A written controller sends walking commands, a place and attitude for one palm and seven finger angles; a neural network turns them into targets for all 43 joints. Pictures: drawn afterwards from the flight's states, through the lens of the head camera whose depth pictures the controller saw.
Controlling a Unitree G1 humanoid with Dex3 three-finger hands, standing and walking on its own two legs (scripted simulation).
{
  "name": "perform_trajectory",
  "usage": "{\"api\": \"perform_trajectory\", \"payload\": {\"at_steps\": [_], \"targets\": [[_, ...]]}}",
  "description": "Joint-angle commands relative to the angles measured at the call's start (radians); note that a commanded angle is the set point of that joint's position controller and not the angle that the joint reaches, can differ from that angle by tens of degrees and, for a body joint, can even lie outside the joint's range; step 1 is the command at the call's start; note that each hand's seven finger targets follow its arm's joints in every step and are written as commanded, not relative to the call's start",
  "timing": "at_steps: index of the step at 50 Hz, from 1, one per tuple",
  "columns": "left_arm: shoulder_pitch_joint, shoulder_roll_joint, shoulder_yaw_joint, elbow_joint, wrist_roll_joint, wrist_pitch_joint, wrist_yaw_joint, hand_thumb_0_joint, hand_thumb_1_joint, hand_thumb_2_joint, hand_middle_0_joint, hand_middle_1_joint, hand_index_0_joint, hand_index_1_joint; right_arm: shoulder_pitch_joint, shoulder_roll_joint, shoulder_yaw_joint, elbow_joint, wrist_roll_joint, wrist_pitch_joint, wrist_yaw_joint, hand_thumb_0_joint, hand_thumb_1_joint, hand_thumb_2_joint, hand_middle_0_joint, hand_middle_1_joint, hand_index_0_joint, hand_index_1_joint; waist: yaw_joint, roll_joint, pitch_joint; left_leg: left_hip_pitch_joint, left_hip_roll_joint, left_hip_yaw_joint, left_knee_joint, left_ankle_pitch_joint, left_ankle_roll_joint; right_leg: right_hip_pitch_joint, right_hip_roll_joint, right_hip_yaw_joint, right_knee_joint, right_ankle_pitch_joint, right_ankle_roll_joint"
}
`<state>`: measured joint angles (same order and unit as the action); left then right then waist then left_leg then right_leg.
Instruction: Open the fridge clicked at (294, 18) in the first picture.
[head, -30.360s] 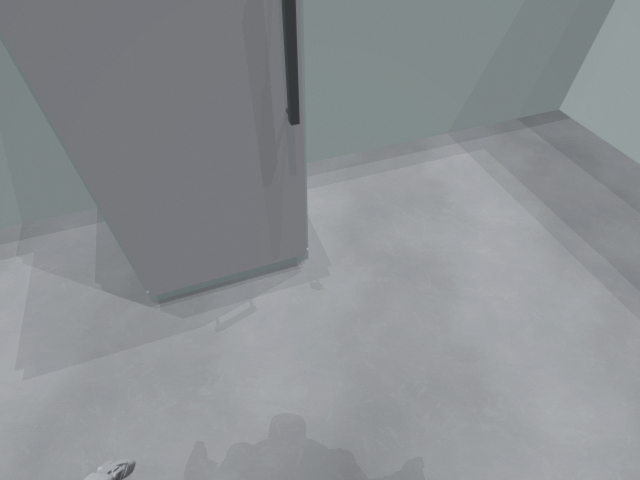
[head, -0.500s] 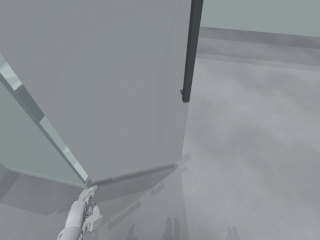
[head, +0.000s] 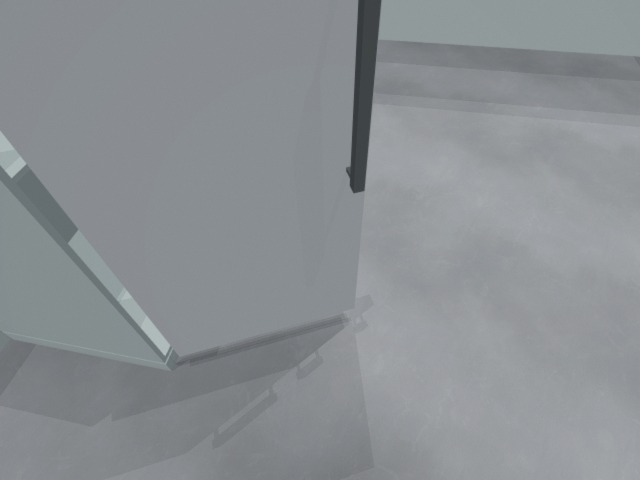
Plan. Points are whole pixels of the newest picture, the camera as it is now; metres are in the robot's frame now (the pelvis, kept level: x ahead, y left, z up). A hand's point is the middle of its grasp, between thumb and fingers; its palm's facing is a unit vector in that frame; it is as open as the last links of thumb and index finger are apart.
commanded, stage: let the arm hang, fingers relaxed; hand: right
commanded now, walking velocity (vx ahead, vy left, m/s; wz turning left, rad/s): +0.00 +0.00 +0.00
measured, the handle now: (359, 72) +0.67 -0.02 +0.16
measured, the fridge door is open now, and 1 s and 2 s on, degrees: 62 62 62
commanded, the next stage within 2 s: look to check the result in 0.60 s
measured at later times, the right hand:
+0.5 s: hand out of the picture +0.01 -0.17 -0.18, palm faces -0.01 +0.99 -0.17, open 7.3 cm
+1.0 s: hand out of the picture +0.01 -0.17 -0.18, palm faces +0.00 +0.99 -0.16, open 7.3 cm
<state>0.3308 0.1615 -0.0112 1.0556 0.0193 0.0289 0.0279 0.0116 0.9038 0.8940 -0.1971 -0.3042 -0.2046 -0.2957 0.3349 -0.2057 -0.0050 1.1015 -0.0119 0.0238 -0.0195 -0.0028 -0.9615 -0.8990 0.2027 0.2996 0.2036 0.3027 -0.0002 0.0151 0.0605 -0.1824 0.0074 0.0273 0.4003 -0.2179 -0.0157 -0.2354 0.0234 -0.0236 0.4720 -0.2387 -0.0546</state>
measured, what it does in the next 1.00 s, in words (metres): stands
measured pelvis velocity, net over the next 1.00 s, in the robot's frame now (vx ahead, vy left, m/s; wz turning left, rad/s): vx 0.01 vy -0.01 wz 0.02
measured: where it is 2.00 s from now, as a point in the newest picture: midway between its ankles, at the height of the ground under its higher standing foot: outside the picture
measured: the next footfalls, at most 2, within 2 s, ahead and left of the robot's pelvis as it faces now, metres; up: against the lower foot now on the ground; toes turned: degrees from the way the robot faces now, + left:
none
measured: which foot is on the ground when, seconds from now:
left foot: down 0.00-1.00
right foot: down 0.00-1.00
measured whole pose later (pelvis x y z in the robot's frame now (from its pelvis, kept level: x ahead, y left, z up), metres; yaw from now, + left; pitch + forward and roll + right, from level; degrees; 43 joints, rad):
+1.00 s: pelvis +0.01 -0.01 +0.00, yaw +1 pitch -1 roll +0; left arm 0.29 0.12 0.00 1.12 0.02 0.00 0.04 0.01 0.91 0.89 -0.20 -0.30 -0.20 -0.30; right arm 0.28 -0.13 0.00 1.16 -0.01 0.00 -0.04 0.00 -0.91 -0.90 0.20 0.30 0.20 0.30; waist 0.01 0.00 0.05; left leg -0.14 0.03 0.00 0.39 -0.24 -0.03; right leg -0.16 0.04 -0.05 0.41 -0.23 -0.07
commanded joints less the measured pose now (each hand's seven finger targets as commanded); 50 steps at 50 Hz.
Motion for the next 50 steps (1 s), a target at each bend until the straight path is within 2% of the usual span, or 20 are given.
{"api": "perform_trajectory", "payload": {"at_steps": [1,5,10,13,18,22,25,32,42,46,50], "targets": [[0.032,0.111,0.030,-0.031,-0.005,-0.035,0.010,0.000,0.900,0.900,-0.200,-0.300,-0.200,-0.300,0.007,-0.069,-0.004,-0.020,0.003,-0.031,-0.007,0.000,-0.900,-0.900,0.200,0.300,0.200,0.300,0.006,-0.037,-0.030,0.002,0.075,-0.069,-0.054,0.030,0.055,0.008,-0.126,0.125,-0.142,0.044,-0.011],[0.053,0.090,0.027,0.000,-0.005,-0.036,0.012,0.000,0.900,0.900,-0.200,-0.300,-0.200,-0.300,0.023,-0.053,-0.002,0.012,0.003,-0.029,-0.010,0.000,-0.900,-0.900,0.200,0.300,0.200,0.300,0.003,-0.005,0.004,-0.010,0.074,-0.068,-0.051,0.016,0.051,-0.001,-0.125,0.131,-0.166,0.021,-0.015],[0.055,0.071,0.030,0.017,-0.004,-0.035,0.010,0.000,0.900,0.900,-0.200,-0.300,-0.200,-0.300,0.034,-0.037,-0.002,0.024,0.001,-0.030,-0.014,0.000,-0.900,-0.900,0.200,0.300,0.200,0.300,0.003,-0.009,0.032,-0.032,0.075,-0.073,-0.050,0.003,0.049,-0.009,-0.119,0.124,-0.181,-0.019,-0.014],[0.057,0.065,0.030,0.024,-0.005,-0.039,0.009,0.000,0.900,0.900,-0.200,-0.300,-0.200,-0.300,0.031,-0.034,-0.005,0.023,-0.001,-0.033,-0.016,0.000,-0.900,-0.900,0.200,0.300,0.200,0.300,0.002,0.007,0.019,-0.019,0.076,-0.075,-0.044,0.025,0.046,-0.009,-0.116,0.116,-0.173,0.012,-0.013],[0.056,0.051,0.028,0.034,-0.004,-0.045,0.010,0.000,0.900,0.900,-0.200,-0.300,-0.200,-0.300,0.021,-0.024,-0.009,0.019,0.000,-0.036,-0.018,0.000,-0.900,-0.900,0.200,0.300,0.200,0.300,0.002,-0.017,0.031,-0.019,0.080,-0.076,-0.041,0.051,0.045,0.001,-0.112,0.108,-0.168,0.076,-0.011],[0.048,0.058,0.030,0.031,-0.003,-0.043,0.012,0.000,0.900,0.900,-0.200,-0.300,-0.200,-0.300,0.022,-0.023,-0.009,0.020,0.000,-0.033,-0.018,0.000,-0.900,-0.900,0.200,0.300,0.200,0.300,0.000,-0.045,0.046,-0.028,0.074,-0.075,-0.042,0.040,0.043,0.001,-0.118,0.112,-0.179,0.043,-0.010],[0.048,0.061,0.031,0.030,-0.003,-0.045,0.012,0.000,0.900,0.900,-0.200,-0.300,-0.200,-0.300,0.015,-0.023,-0.011,0.018,0.000,-0.035,-0.017,0.000,-0.900,-0.900,0.200,0.300,0.200,0.300,0.004,-0.033,0.032,-0.015,0.075,-0.077,-0.042,0.047,0.043,0.006,-0.118,0.114,-0.184,0.047,-0.009],[0.046,0.064,0.030,0.033,-0.006,-0.046,0.013,0.000,0.900,0.900,-0.200,-0.300,-0.200,-0.300,0.013,-0.027,-0.010,0.020,0.001,-0.039,-0.018,0.000,-0.900,-0.900,0.200,0.300,0.200,0.300,0.004,-0.023,0.005,-0.003,0.082,-0.077,-0.049,0.086,0.042,0.049,-0.116,0.098,-0.150,0.148,-0.009],[0.041,0.060,0.029,0.042,-0.007,-0.044,0.015,0.000,0.900,0.900,-0.200,-0.300,-0.200,-0.300,0.019,-0.020,-0.010,0.031,0.001,-0.039,-0.020,0.000,-0.900,-0.900,0.200,0.300,0.200,0.300,0.006,-0.017,0.007,0.000,0.083,-0.078,-0.057,0.088,0.041,0.064,-0.116,0.094,-0.150,0.152,-0.008],[0.040,0.058,0.028,0.048,-0.005,-0.044,0.015,0.000,0.900,0.900,-0.200,-0.300,-0.200,-0.300,0.011,-0.012,-0.009,0.034,0.003,-0.037,-0.019,0.000,-0.900,-0.900,0.200,0.300,0.200,0.300,0.008,-0.021,0.029,-0.010,0.082,-0.076,-0.055,0.071,0.040,0.056,-0.117,0.098,-0.165,0.130,-0.007],[0.036,0.057,0.028,0.047,-0.005,-0.045,0.016,0.000,0.900,0.900,-0.200,-0.300,-0.200,-0.300,0.017,-0.009,-0.008,0.036,0.003,-0.039,-0.019,0.000,-0.900,-0.900,0.200,0.300,0.200,0.300,0.008,-0.021,0.015,-0.008,0.083,-0.081,-0.057,0.087,0.042,0.072,-0.114,0.094,-0.155,0.150,-0.006]]}}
